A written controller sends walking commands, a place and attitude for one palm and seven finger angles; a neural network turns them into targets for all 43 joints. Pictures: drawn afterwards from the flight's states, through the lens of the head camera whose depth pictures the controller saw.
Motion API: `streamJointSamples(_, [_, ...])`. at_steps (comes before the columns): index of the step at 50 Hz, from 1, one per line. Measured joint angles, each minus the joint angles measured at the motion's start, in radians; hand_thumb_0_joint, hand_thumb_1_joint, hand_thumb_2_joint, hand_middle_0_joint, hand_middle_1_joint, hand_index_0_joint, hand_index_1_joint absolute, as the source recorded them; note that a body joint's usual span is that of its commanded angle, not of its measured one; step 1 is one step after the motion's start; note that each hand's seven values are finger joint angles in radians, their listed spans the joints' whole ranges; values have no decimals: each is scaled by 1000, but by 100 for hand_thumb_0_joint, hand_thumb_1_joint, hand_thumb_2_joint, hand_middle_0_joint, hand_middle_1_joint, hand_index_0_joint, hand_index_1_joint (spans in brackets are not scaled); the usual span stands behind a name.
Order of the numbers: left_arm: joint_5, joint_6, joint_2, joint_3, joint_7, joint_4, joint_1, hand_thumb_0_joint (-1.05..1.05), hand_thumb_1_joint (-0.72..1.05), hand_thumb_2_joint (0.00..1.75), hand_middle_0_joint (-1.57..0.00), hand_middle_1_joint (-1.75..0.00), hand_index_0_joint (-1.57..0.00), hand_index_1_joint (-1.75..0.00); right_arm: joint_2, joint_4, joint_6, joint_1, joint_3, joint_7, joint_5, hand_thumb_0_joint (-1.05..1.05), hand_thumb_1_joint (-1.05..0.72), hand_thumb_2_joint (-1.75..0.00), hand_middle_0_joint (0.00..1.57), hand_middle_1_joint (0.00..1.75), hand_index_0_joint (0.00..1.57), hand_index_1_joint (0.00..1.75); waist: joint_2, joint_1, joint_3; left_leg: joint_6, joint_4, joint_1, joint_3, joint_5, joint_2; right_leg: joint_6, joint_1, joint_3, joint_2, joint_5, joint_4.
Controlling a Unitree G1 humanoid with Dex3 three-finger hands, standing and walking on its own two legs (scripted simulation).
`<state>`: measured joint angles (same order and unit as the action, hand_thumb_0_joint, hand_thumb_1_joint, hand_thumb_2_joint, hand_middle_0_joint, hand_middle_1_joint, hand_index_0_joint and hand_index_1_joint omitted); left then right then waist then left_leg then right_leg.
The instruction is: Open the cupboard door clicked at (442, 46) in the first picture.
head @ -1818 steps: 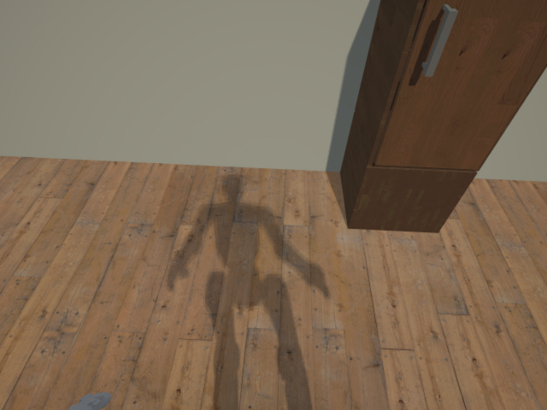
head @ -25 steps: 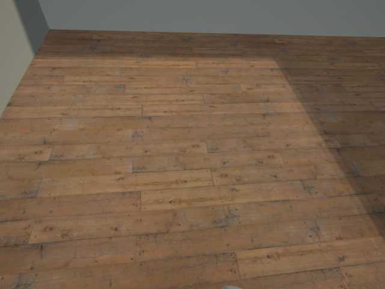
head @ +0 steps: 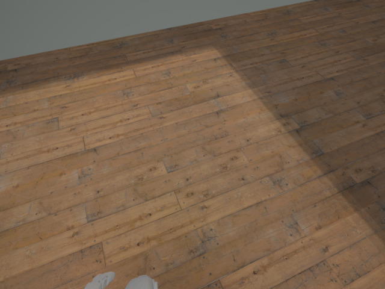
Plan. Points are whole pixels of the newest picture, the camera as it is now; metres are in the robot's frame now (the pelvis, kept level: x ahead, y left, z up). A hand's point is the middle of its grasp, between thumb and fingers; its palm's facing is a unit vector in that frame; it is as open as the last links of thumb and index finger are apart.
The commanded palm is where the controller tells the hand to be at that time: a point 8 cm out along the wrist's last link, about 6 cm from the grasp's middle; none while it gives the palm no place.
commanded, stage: turn to face it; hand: left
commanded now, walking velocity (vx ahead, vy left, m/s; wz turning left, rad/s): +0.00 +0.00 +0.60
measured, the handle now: out of the picture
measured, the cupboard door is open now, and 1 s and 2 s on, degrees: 38 38 38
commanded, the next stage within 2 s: none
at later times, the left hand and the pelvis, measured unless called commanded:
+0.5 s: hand out of the picture +0.12 +0.22 -0.16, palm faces +0.32 -0.90 -0.29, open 7.4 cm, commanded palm none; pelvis +0.10 -0.02 -0.01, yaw +18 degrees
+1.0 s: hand out of the picture +0.07 +0.18 -0.17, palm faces +0.61 -0.74 -0.26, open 7.4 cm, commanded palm none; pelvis +0.14 -0.04 -0.01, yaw +37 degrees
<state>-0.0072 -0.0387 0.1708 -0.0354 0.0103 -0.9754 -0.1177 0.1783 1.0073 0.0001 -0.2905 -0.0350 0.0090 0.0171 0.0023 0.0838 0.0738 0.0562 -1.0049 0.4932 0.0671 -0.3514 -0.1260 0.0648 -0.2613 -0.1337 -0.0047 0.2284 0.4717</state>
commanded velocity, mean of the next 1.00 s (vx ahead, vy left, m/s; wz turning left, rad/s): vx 0.00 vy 0.00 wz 0.60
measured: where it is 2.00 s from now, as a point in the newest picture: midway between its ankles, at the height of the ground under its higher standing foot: outside the picture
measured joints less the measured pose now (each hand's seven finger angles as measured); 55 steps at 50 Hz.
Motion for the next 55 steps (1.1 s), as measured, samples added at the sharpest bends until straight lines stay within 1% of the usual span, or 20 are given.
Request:
streamJointSamples(4, [1, -4, -8, -7, 6, -11, -3, -1, 94, 90, -20, -30, -20, -30, -35, 2, -3, 12, 9, -3, 2, 1, -92, -90, 20, 30, 20, 29, 11, -16, -29, 1, 192, -23, 19, 44, 22, -10, 76, -53, -4, 41, -28])
streamJointSamples(7, [1, 3, -12, -8, 6, -10, -13, -1, 94, 90, -20, -30, -20, -30, -29, 11, -13, 16, 6, -9, 5, 1, -94, -90, 20, 30, 20, 29, 18, -32, -36, -5, 323, -79, 49, 104, 42, -28, 106, -97, -18, 111, 27])
streamJointSamples(8, [1, 8, -13, -8, 6, -8, -22, -1, 94, 90, -20, -30, -20, -30, -22, 7, -12, 12, 5, -14, 7, 1, -94, -90, 20, 30, 20, 29, 16, -37, -41, -19, 372, -104, 47, 164, 48, -37, 103, -110, -23, 145, 69])
streamJointSamples(9, [3, 15, -12, -10, 7, -8, -30, -1, 93, 90, -20, -30, -20, -30, -18, 4, -10, 12, 3, -15, 11, 1, -94, -90, 20, 30, 20, 29, 19, -38, -49, -56, 374, -106, 42, 134, 59, -50, 83, -117, -36, 180, 127])
streamJointSamples(12, [5, 50, 12, -23, 13, -7, -40, 0, 93, 90, -20, -30, -20, -30, -21, -12, -12, 37, 1, -7, 19, 1, -93, -90, 20, 30, 20, 29, 44, -41, -42, -104, 336, -89, 31, 69, 93, -86, -27, -15, -45, 335, 391])
streamJointSamples(16, [-3, 72, 35, -36, 9, -8, -33, 0, 92, 90, -20, -30, -20, -30, -12, -38, -3, 55, -3, 5, 19, 1, -92, -90, 20, 30, 21, 29, 25, -50, -24, -96, 402, -101, -8, 105, 112, -114, -145, 79, -40, 284, 576])
streamJointSamples(21, [0, 76, 54, -40, 10, 18, -33, 1, 92, 90, -20, -30, -20, -30, 12, -50, -14, 69, -14, 1, 17, 1, -91, -90, 20, 30, 21, 29, -17, -60, -10, -74, 467, -124, -73, 141, 111, -128, -148, 124, -38, 254, 428])
streamJointSamples(24, [1, 67, 59, -38, 9, 35, -39, 1, 91, 90, -20, -30, -20, -30, 33, -55, -32, 73, -28, -6, 13, 1, -91, -90, 20, 30, 21, 29, -43, -59, -12, -49, 453, -118, -124, 136, 111, -125, -80, 118, -29, 172, 228])
streamJointSamples(26, [-6, 50, 74, -38, 10, 55, -58, 1, 91, 90, -20, -30, -20, -30, 39, -62, -47, 71, -39, -12, 6, 1, -91, -90, 20, 30, 21, 29, -17, -70, -28, -33, 385, -86, -129, 64, 136, -102, -31, 126, -56, 87, 77])
streamJointSamples(28, [-11, 47, 60, -32, 17, 52, -60, 1, 91, 90, -20, -30, -20, -30, 64, -57, -62, 88, -53, -19, 5, 1, -91, -90, 20, 30, 21, 29, -30, -71, -15, -30, 193, -31, -120, -84, 135, -93, -27, 94, -65, 87, 118])
streamJointSamples(30, [-15, 50, 45, -24, 17, 51, -73, 1, 91, 90, -20, -30, -20, -30, 86, -57, -71, 99, -63, -26, 6, 1, -91, -90, 20, 30, 21, 29, -32, -70, -12, -21, 24, 11, -84, -122, 130, -94, 1, 61, -84, 106, 109])
streamJointSamples(32, [-16, 50, 39, -18, 17, 49, -90, 1, 91, 90, -20, -30, -20, -30, 94, -61, -75, 114, -65, -30, 5, 1, -91, -90, 20, 30, 20, 29, -13, -69, -10, -8, -37, 16, -40, -128, 117, -96, 28, 38, -107, 109, 86])
streamJointSamples(37, [-19, 42, 42, -10, 8, 49, -111, 1, 91, 90, -20, -30, -20, -30, 90, -91, -61, 160, -50, -40, -2, 1, -91, -90, 20, 30, 20, 29, 51, -79, 19, -5, 212, -83, 32, -92, 107, -107, 57, -21, -159, 129, 89])
streamJointSamples(39, [-13, 41, 47, -9, 2, 50, -124, 1, 90, 90, -20, -30, -20, -30, 94, -109, -50, 175, -44, -43, -1, 1, -91, -90, 20, 30, 20, 29, 60, -81, 26, -17, 362, -144, 46, 10, 115, -118, 44, -45, -176, 166, 148])
streamJointSamples(40, [-8, 44, 46, -9, -2, 52, -135, 1, 90, 90, -20, -30, -20, -30, 103, -123, -41, 177, -41, -45, 1, 1, -91, -90, 20, 30, 20, 29, 46, -80, 19, -40, 421, -167, 34, 113, 106, -124, 16, -58, -175, 188, 211])
streamJointSamples(43, [-4, 82, 73, -19, 3, 43, -116, 1, 91, 90, -20, -30, -20, -30, 82, -131, -23, 191, -35, -36, 5, 1, -91, -90, 20, 30, 20, 29, 68, -83, 30, -74, 351, -135, 7, 69, 120, -142, -107, 36, -147, 327, 509])
streamJointSamples(46, [-6, 97, 86, -32, 7, 43, -92, 1, 91, 90, -20, -30, -20, -30, 62, -134, -23, 175, -26, -25, 10, 1, -91, -90, 20, 30, 20, 29, 60, -86, 24, -61, 375, -146, -33, 54, 117, -144, -178, 75, -104, 296, 613])
streamJointSamples(49, [-5, 93, 81, -33, 0, 63, -67, 1, 91, 90, -20, -30, -20, -30, 57, -125, -33, 163, -23, -20, 14, 1, -91, -90, 20, 30, 21, 29, 27, -86, 26, -46, 410, -158, -76, 82, 114, -141, -184, 92, -78, 260, 524])
streamJointSamples(53, [-4, 66, 73, -30, -4, 98, -63, 1, 91, 90, -20, -30, -20, -30, 57, -117, -53, 145, -28, -22, 12, 1, -91, -90, 20, 30, 21, 29, -15, -81, 14, -23, 385, -140, -133, 75, 118, -130, -93, 94, -49, 157, 229])
streamJointSamples(55, [-13, 47, 69, -28, 2, 109, -69, 1, 91, 90, -20, -30, -20, -30, 59, -110, -64, 143, -38, -25, 5, 1, -91, -90, 20, 30, 21, 29, -20, -84, 10, -29, 262, -91, -141, -49, 132, -92, -81, 83, -58, 88, 184])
